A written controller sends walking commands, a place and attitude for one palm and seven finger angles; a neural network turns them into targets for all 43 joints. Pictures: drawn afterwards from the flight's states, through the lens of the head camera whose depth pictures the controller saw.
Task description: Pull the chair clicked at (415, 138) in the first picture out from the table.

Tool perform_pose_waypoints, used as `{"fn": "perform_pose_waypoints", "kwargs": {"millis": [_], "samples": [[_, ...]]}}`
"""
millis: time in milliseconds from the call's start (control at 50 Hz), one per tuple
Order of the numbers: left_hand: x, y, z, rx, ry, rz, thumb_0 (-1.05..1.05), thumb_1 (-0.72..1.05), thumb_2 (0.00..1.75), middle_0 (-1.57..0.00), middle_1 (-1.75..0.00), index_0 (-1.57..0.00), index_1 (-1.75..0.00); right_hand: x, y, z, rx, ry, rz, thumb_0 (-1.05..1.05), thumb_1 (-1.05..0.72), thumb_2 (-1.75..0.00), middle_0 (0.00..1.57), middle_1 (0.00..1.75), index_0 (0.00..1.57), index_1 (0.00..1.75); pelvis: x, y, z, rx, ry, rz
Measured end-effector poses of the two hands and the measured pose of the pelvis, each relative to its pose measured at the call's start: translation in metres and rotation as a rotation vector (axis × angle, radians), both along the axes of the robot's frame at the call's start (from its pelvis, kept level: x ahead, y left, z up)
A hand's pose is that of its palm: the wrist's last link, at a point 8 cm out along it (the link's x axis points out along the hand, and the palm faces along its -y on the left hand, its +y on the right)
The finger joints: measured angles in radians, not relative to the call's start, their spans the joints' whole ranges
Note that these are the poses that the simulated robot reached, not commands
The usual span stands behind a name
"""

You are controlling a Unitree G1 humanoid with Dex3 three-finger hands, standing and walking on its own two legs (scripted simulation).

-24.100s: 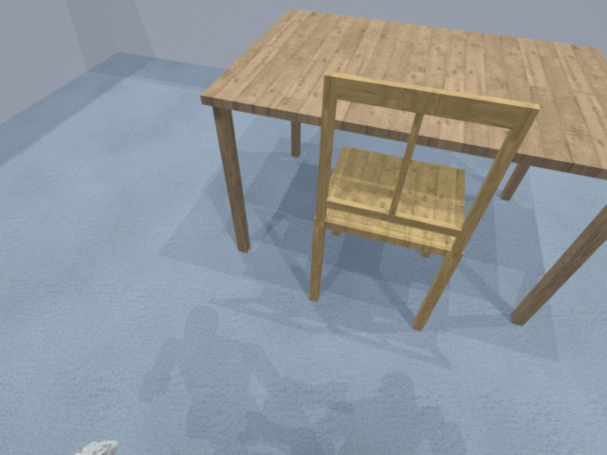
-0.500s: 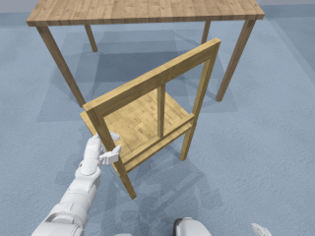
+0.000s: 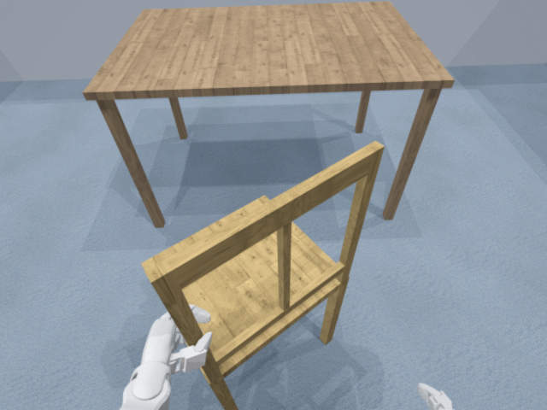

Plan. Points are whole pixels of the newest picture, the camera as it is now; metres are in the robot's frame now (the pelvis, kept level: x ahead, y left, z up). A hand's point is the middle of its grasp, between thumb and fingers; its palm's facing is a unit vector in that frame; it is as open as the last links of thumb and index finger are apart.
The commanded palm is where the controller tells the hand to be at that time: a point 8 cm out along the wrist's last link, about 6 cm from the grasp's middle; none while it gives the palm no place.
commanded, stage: stop walking, hand still on the chair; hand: left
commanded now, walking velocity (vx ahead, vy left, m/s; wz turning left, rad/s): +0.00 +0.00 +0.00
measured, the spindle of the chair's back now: (284, 270) +0.38 +0.01 -0.08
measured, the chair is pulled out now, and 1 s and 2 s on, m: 0.59 0.59 0.59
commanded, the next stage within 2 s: open the thumb and straighten the fingers in 0.28 s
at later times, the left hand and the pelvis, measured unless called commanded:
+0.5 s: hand (193, 344) +0.24 +0.15 -0.07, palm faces +0.04 -0.98 -0.18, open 6.3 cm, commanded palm +0.21 +0.19 -0.05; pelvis +0.02 +0.00 +0.00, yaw +2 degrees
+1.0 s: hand (184, 342) +0.24 +0.16 -0.06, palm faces +0.05 -0.98 -0.19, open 16.0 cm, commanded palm +0.21 +0.21 -0.04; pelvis +0.03 +0.00 -0.03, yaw +4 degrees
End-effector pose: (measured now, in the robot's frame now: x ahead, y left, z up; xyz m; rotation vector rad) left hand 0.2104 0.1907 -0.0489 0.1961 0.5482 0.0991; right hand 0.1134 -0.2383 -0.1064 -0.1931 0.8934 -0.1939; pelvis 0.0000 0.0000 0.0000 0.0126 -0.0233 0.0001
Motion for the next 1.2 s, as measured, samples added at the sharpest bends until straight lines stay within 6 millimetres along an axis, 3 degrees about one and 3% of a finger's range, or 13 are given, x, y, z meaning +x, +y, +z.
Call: {"fn": "perform_pose_waypoints", "kwargs": {"millis": [260, 500, 580, 700, 780, 880, 1060, 1200], "samples": [[0.004, 0.005, 0.0, -0.003, 0.007, -0.01, 0.0, 0.55, 0.76, -0.2, -1.21, -0.5, -1.45, 0.031, 0.002, 0.007, -0.018, -0.024, 0.005, 0.01, -0.91, -0.9, 0.2, 0.3, 0.2, 0.3, 0.017, 0.004, 0.001, -0.002, 0.006, 0.007], [0.007, 0.009, 0.0, -0.036, 0.007, 0.003, 0.03, 0.49, 0.74, -0.23, -1.25, -0.5, -1.45, 0.047, 0.008, 0.008, 0.038, -0.064, 0.027, 0.01, -0.9, -0.9, 0.21, 0.3, 0.2, 0.3, 0.02, 0.003, -0.004, -0.002, 0.053, 0.032], [0.01, 0.012, 0.005, -0.031, -0.025, -0.006, 0.03, 0.35, 0.66, -0.3, -1.31, -0.5, -1.45, 0.055, 0.005, 0.009, 0.032, -0.114, 0.053, 0.01, -0.9, -0.9, 0.21, 0.3, 0.2, 0.3, 0.019, 0.003, -0.011, -0.004, 0.084, 0.037], [0.013, 0.017, 0.008, -0.022, -0.018, -0.001, 0.02, -0.08, 0.43, -0.35, -1.29, -0.48, -1.38, 0.068, 0.004, 0.006, 0.023, -0.164, 0.076, 0.01, -0.91, -0.9, 0.2, 0.3, 0.2, 0.3, 0.021, 0.005, -0.019, -0.005, 0.121, 0.043], [0.012, 0.022, 0.007, -0.023, -0.001, 0.008, 0.01, -0.3, 0.32, -0.35, -1.18, -0.42, -1.22, 0.076, 0.006, 0.003, 0.023, -0.186, 0.089, 0.01, -0.91, -0.9, 0.2, 0.3, 0.2, 0.3, 0.023, 0.005, -0.024, -0.007, 0.138, 0.05], [0.01, 0.022, 0.006, -0.025, 0.013, 0.008, 0.0, -0.45, 0.24, -0.29, -0.92, -0.32, -0.94, 0.082, 0.01, -0.001, 0.023, -0.204, 0.109, 0.01, -0.91, -0.9, 0.2, 0.3, 0.2, 0.3, 0.026, 0.004, -0.029, -0.012, 0.154, 0.061], [0.006, 0.024, 0.007, -0.014, 0.016, 0.012, -0.01, -0.52, 0.2, -0.12, -0.34, -0.12, -0.34, 0.085, 0.011, -0.007, 0.022, -0.209, 0.123, 0.01, -0.9, -0.9, 0.21, 0.3, 0.2, 0.3, 0.031, 0.001, -0.035, -0.016, 0.169, 0.074], [0.003, 0.018, 0.006, -0.017, 0.026, 0.004, -0.01, -0.53, 0.2, -0.03, -0.1, -0.04, -0.1, 0.085, 0.007, -0.009, 0.008, -0.214, 0.125, 0.01, -0.9, -0.9, 0.21, 0.3, 0.2, 0.3, 0.032, -0.001, -0.038, -0.018, 0.174, 0.081]]}}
